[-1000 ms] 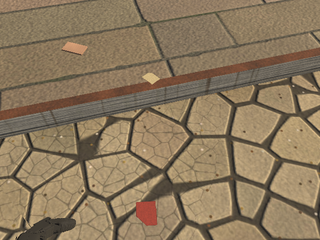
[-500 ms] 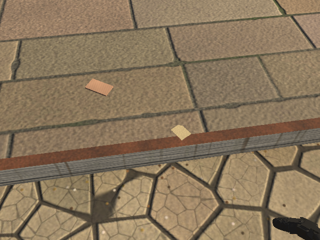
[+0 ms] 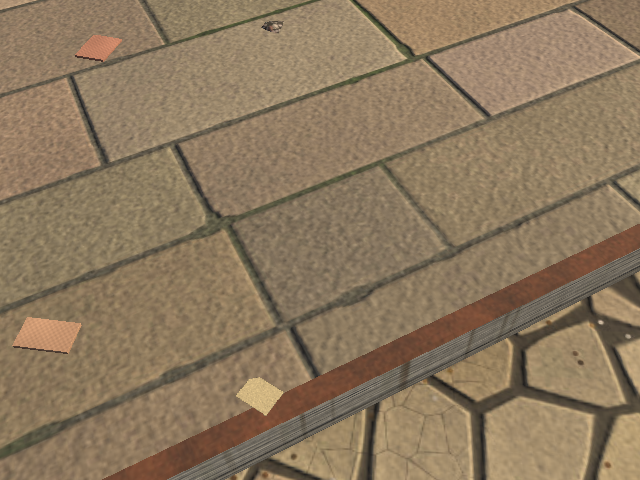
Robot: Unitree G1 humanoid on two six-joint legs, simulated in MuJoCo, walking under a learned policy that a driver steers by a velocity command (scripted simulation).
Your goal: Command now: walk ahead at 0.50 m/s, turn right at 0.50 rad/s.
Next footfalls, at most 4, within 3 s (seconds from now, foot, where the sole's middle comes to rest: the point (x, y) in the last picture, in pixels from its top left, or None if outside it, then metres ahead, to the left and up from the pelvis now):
0.48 left None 0.43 0.05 -0.76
1.00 right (474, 425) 0.55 -0.28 -0.76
1.56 left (482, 282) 0.82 -0.33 -0.62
1.96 right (564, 177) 1.11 -0.59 -0.62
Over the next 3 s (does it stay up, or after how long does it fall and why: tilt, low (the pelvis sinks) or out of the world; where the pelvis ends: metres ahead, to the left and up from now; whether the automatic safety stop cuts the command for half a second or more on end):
stays up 1.55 -0.40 0.14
